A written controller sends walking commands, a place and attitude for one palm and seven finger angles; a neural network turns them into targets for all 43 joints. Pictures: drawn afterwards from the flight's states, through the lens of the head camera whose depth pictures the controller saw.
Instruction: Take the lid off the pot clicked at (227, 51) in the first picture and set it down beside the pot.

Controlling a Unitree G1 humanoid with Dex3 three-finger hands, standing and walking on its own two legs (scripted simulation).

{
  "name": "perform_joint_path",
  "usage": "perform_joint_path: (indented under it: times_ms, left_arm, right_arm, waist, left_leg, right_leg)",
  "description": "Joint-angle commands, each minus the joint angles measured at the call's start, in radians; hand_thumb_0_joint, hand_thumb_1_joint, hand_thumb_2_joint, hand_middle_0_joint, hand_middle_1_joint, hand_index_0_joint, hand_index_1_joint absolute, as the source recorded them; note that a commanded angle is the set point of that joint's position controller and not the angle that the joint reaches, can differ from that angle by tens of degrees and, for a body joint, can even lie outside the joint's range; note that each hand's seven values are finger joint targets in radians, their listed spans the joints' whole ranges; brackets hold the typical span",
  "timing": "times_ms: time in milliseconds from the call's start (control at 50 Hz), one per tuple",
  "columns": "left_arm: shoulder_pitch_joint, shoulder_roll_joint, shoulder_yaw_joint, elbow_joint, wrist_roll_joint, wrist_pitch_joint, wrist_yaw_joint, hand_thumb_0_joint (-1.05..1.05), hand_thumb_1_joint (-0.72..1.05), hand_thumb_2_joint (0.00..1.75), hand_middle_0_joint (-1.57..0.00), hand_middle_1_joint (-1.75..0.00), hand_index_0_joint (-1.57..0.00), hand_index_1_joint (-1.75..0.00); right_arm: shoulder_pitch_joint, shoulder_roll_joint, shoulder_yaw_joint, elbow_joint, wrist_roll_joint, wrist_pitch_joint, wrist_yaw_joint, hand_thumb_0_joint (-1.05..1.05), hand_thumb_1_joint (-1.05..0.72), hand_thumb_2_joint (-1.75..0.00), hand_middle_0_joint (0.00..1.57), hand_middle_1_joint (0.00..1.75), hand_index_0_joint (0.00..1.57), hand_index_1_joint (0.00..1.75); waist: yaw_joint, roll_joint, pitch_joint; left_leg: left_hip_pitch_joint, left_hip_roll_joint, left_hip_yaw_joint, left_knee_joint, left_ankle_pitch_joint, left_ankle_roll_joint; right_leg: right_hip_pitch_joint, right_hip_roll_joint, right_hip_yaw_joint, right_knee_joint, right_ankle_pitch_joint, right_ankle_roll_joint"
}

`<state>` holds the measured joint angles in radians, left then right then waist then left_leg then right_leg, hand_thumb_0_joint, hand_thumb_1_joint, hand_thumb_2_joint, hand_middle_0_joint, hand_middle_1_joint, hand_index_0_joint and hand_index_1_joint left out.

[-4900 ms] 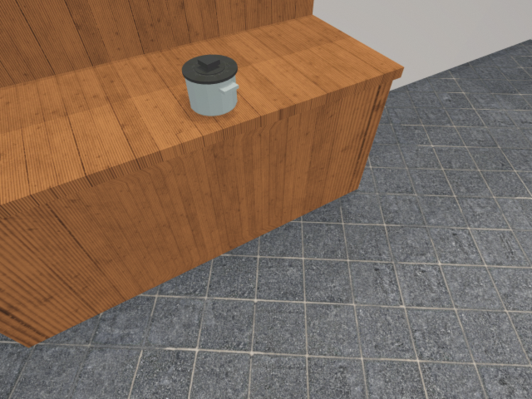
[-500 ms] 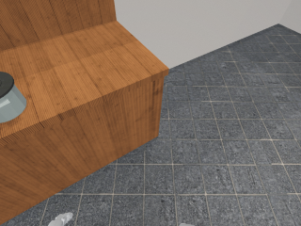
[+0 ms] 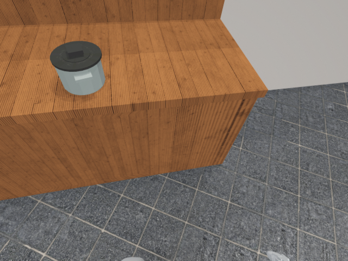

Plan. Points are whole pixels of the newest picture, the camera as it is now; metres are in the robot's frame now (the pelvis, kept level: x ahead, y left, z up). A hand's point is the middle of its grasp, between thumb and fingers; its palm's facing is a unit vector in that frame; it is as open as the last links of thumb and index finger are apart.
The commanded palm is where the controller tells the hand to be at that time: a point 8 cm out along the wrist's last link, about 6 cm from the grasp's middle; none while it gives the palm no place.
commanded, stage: turn to face it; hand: left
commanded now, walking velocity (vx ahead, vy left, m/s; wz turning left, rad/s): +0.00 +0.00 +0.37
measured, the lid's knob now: (74, 49) +0.68 +0.38 +0.06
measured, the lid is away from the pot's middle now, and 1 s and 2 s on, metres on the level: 0.00 0.00 0.00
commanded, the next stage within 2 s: take the last steps up to it in 0.34 s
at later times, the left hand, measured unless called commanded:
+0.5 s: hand out of the picture +0.05 +0.17 -0.13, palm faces +0.21 -0.94 -0.28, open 7.4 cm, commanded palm none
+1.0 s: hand out of the picture -0.04 +0.23 -0.16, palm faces +0.34 -0.92 -0.19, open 7.4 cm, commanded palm none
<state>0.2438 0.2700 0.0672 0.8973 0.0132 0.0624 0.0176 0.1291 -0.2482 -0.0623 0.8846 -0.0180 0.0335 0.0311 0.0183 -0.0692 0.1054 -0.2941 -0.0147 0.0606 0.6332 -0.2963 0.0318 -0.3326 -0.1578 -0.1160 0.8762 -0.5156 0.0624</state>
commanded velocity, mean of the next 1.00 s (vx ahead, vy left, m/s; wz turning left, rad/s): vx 0.17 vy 0.04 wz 0.16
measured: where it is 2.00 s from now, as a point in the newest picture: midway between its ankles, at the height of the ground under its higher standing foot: (139, 255)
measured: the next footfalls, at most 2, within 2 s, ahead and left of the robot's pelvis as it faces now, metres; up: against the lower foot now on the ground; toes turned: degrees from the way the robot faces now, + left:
right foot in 0.36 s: +0.08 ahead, -0.12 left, +0.00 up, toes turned +5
left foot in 0.90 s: +0.08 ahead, +0.16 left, +0.00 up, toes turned +20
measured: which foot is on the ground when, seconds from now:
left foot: down 0.00-0.38, up 0.40-0.88, down 0.90-1.00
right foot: up 0.00-0.34, down 0.36-0.90, up 0.92-1.00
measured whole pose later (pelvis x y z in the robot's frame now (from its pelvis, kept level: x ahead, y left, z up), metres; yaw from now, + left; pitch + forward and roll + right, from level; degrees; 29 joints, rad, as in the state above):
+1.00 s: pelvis +0.08 +0.06 +0.02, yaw +15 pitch +0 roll +0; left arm 0.41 0.22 0.06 1.12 0.03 0.02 -0.01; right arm 0.21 -0.16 -0.03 0.98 -0.03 -0.05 0.01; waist 0.04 -0.05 0.02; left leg -0.20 -0.01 0.11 0.49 -0.29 0.05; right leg -0.37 -0.10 -0.06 1.00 -0.41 -0.02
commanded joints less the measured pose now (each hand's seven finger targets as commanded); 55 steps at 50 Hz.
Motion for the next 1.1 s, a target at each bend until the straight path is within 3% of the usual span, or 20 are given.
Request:
perform_joint_path:
  times_ms: [0, 80, 220, 300, 320, 340, 360, 380, 420, 460, 580, 660, 760, 820, 840, 860, 880, 900, 980, 1080]
  left_arm:
    - [-0.085, 0.092, 0.02, -0.096, -0.001, -0.028, 0.005, 0.0, 0.9, 0.9, -0.2, -0.3, -0.2, -0.3]
    - [-0.017, 0.079, 0.015, -0.047, -0.001, -0.025, -0.004, 0.0, 0.9, 0.9, -0.2, -0.3, -0.2, -0.3]
    - [-0.043, 0.05, 0.002, -0.058, -0.004, -0.03, 0.002, 0.0, 0.9, 0.9, -0.2, -0.3, -0.2, -0.3]
    - [0.051, 0.052, 0.003, -0.03, -0.007, -0.052, 0.009, 0.0, 0.9, 0.9, -0.2, -0.3, -0.2, -0.3]
    - [0.071, 0.084, 0.006, -0.024, -0.002, -0.064, 0.013, 0.0, 0.9, 0.9, -0.2, -0.3, -0.2, -0.3]
    - [0.087, 0.161, 0.022, -0.021, 0.013, -0.075, 0.02, 0.0, 0.9, 0.9, -0.2, -0.3, -0.2, -0.3]
    - [0.103, 0.206, 0.026, -0.034, 0.013, -0.073, 0.016, 0.0, 0.9, 0.9, -0.2, -0.3, -0.2, -0.3]
    - [0.085, 0.181, 0.029, -0.036, 0.007, -0.073, 0.023, 0.0, 0.9, 0.9, -0.2, -0.3, -0.2, -0.3]
    - [0.002, 0.116, 0.015, -0.049, 0.005, -0.073, 0.022, 0.0, 0.9, 0.9, -0.2, -0.3, -0.2, -0.3]
    - [0.01, 0.095, 0.011, -0.047, 0.004, -0.086, 0.015, 0.0, 0.9, 0.9, -0.2, -0.3, -0.2, -0.3]
    - [0.15, 0.1, 0.02, 0.03, 0.011, -0.113, 0.006, 0.0, 0.9, 0.9, -0.2, -0.3, -0.2, -0.3]
    - [0.189, 0.094, 0.02, 0.075, 0.016, -0.121, 0.0, 0.0, 0.9, 0.9, -0.2, -0.3, -0.2, -0.3]
    - [0.167, 0.108, 0.02, 0.109, 0.02, -0.117, -0.007, 0.0, 0.9, 0.9, -0.2, -0.3, -0.2, -0.3]
    - [0.12, 0.102, 0.021, 0.12, 0.013, -0.106, -0.011, 0.0, 0.9, 0.9, -0.2, -0.3, -0.2, -0.3]
    - [0.127, 0.069, 0.012, 0.126, 0.012, -0.101, -0.014, 0.0, 0.9, 0.9, -0.2, -0.3, -0.2, -0.3]
    - [0.124, 0.013, 0.001, 0.111, 0.006, -0.098, -0.021, 0.0, 0.9, 0.9, -0.2, -0.3, -0.2, -0.3]
    - [0.102, -0.028, -0.011, 0.069, 0.011, -0.098, -0.023, 0.0, 0.9, 0.9, -0.2, -0.3, -0.2, -0.3]
    - [0.052, -0.005, -0.007, 0.054, 0.016, -0.099, -0.019, 0.0, 0.9, 0.9, -0.2, -0.3, -0.2, -0.3]
    - [0.103, -0.021, -0.006, 0.124, 0.011, -0.1, -0.036, 0.0, 0.9, 0.9, -0.2, -0.3, -0.2, -0.3]
    - [0.06, -0.031, -0.007, 0.112, 0.009, -0.086, -0.027, 0.0, 0.9, 0.9, -0.2, -0.3, -0.2, -0.3]
  right_arm:
    - [0.086, -0.202, -0.041, -0.041, -0.001, -0.015, -0.042, 0.0, -0.9, -0.9, 0.2, 0.3, 0.2, 0.3]
    - [0.036, -0.172, -0.024, -0.047, 0.004, -0.021, -0.043, 0.0, -0.9, -0.9, 0.2, 0.3, 0.2, 0.3]
    - [0.058, -0.171, -0.028, -0.029, -0.004, -0.011, -0.042, 0.0, -0.9, -0.9, 0.2, 0.3, 0.2, 0.3]
    - [0.02, -0.147, -0.024, -0.023, 0.004, -0.01, -0.041, 0.0, -0.9, -0.9, 0.2, 0.3, 0.2, 0.3]
    - [0.034, -0.112, -0.019, -0.017, 0.013, -0.013, -0.037, 0.0, -0.9, -0.9, 0.2, 0.3, 0.2, 0.3]
    - [0.053, -0.049, -0.011, -0.029, 0.021, -0.016, -0.032, 0.0, -0.9, -0.9, 0.2, 0.3, 0.2, 0.3]
    - [0.045, -0.06, -0.016, -0.049, 0.015, -0.008, -0.034, 0.0, -0.9, -0.9, 0.2, 0.3, 0.2, 0.3]
    - [0.032, -0.077, -0.025, -0.038, 0.008, 0.013, -0.036, 0.0, -0.9, -0.9, 0.2, 0.3, 0.2, 0.3]
    - [0.055, -0.073, -0.026, 0.007, 0.005, 0.015, -0.028, 0.0, -0.9, -0.9, 0.2, 0.3, 0.2, 0.3]
    - [0.084, -0.059, -0.021, 0.031, -0.001, 0.011, -0.018, 0.0, -0.9, -0.9, 0.2, 0.3, 0.2, 0.3]
    - [-0.006, -0.044, -0.015, 0.025, -0.006, -0.006, 0.001, 0.0, -0.9, -0.9, 0.2, 0.3, 0.2, 0.3]
    - [-0.04, -0.03, -0.006, 0.02, -0.005, -0.018, 0.007, 0.0, -0.9, -0.9, 0.2, 0.3, 0.2, 0.3]
    - [-0.023, -0.002, 0.005, 0.022, 0.0, -0.036, 0.014, 0.0, -0.9, -0.9, 0.2, 0.3, 0.2, 0.3]
    - [0.109, -0.012, 0.006, 0.068, -0.002, -0.054, 0.003, 0.0, -0.9, -0.9, 0.2, 0.3, 0.2, 0.3]
    - [0.184, -0.05, 0.0, 0.094, -0.002, -0.064, -0.008, 0.0, -0.9, -0.9, 0.2, 0.3, 0.2, 0.3]
    - [0.291, -0.137, -0.023, 0.119, -0.012, -0.072, -0.022, 0.0, -0.9, -0.9, 0.2, 0.3, 0.2, 0.3]
    - [0.391, -0.222, -0.037, 0.128, -0.008, -0.067, -0.034, 0.0, -0.9, -0.9, 0.2, 0.3, 0.2, 0.3]
    - [0.36, -0.201, -0.03, 0.127, -0.008, -0.066, -0.04, 0.0, -0.9, -0.9, 0.2, 0.3, 0.2, 0.3]
    - [0.204, -0.04, 0.021, 0.102, 0.006, -0.106, -0.051, 0.0, -0.9, -0.9, 0.2, 0.3, 0.2, 0.3]
    - [0.266, -0.031, 0.022, 0.143, 0.01, -0.128, -0.061, 0.0, -0.9, -0.9, 0.2, 0.3, 0.2, 0.3]
  waist:
    - [-0.064, 0.271, -0.131]
    - [-0.025, 0.188, -0.137]
    - [-0.041, 0.206, -0.125]
    - [0.011, 0.179, -0.137]
    - [0.018, 0.095, -0.153]
    - [0.013, -0.146, -0.158]
    - [0.028, -0.176, -0.154]
    - [0.025, -0.209, -0.146]
    - [-0.017, -0.083, -0.078]
    - [-0.014, -0.068, -0.088]
    - [0.047, -0.049, -0.054]
    - [0.054, -0.065, -0.042]
    - [0.035, -0.093, -0.025]
    - [-0.032, -0.062, -0.037]
    - [-0.062, 0.042, -0.066]
    - [-0.11, 0.271, -0.095]
    - [-0.127, 0.388, -0.085]
    - [-0.125, 0.323, -0.054]
    - [-0.014, 0.161, -0.036]
    - [-0.003, 0.128, -0.038]
  left_leg:
    - [0.203, 0.304, -0.355, -0.288, 0.48, 0.17]
    - [0.183, 0.227, -0.255, -0.296, 0.504, 0.137]
    - [0.157, 0.231, -0.328, -0.29, 0.419, 0.153]
    - [0.057, 0.181, -0.321, -0.191, 0.394, 0.099]
    - [-0.011, 0.128, -0.286, -0.109, 0.281, 0.05]
    - [-0.163, -0.01, -0.138, 0.067, -0.002, -0.026]
    - [-0.172, -0.047, -0.122, 0.248, -0.305, -0.042]
    - [-0.171, -0.023, -0.166, 0.39, -0.31, -0.035]
    - [-0.202, 0.004, -0.151, 0.526, -0.182, -0.047]
    - [-0.218, 0.019, -0.121, 0.534, -0.1, -0.061]
    - [-0.302, 0.063, -0.073, 0.385, -0.055, -0.063]
    - [-0.296, 0.081, -0.047, 0.261, -0.037, -0.058]
    - [-0.105, 0.054, 0.007, 0.042, -0.049, -0.028]
    - [0.188, 0.018, 0.067, -0.153, 0.036, -0.026]
    - [0.322, 0.033, 0.039, -0.22, -0.01, -0.025]
    - [0.432, 0.224, -0.244, -0.327, -0.158, 0.039]
    - [0.412, 0.389, -0.491, -0.465, -0.253, 0.123]
    - [0.346, 0.406, -0.516, -0.489, -0.291, 0.17]
    - [0.224, 0.272, -0.209, -0.467, 0.237, 0.145]
    - [0.288, 0.255, -0.12, -0.438, 0.634, 0.161]
  right_leg:
    - [-0.27, 0.026, 0.127, 0.284, 0.02, 0.01]
    - [-0.171, 0.059, 0.099, 0.164, 0.115, 0.019]
    - [-0.074, 0.107, 0.088, -0.072, 0.095, 0.006]
    - [0.146, 0.127, 0.073, -0.379, 0.277, -0.007]
    - [0.25, 0.07, 0.134, -0.509, 0.375, -0.017]
    - [0.332, -0.152, 0.377, -0.564, 0.512, -0.099]
    - [0.24, -0.302, 0.462, -0.593, 0.567, -0.216]
    - [0.164, -0.281, 0.455, -0.612, 0.535, -0.241]
    - [0.142, -0.177, 0.333, -0.594, 0.515, -0.232]
    - [0.186, -0.139, 0.259, -0.607, 0.449, -0.21]
    - [0.309, -0.181, 0.271, -0.697, 0.206, -0.219]
    - [0.323, -0.19, 0.237, -0.718, 0.19, -0.219]
    - [0.188, -0.176, 0.172, -0.716, 0.131, -0.208]
    - [0.005, -0.112, 0.09, -0.624, 0.04, -0.164]
    - [-0.06, -0.068, 0.053, -0.499, 0.054, -0.14]
    - [-0.21, 0.037, -0.032, -0.216, 0.041, -0.094]
    - [-0.341, 0.115, -0.04, 0.046, -0.085, -0.071]
    - [-0.39, 0.082, 0.052, 0.182, -0.06, -0.094]
    - [-0.298, 0.026, 0.093, 0.252, 0.224, -0.074]
    - [-0.323, 0.047, 0.077, 0.178, 0.267, -0.051]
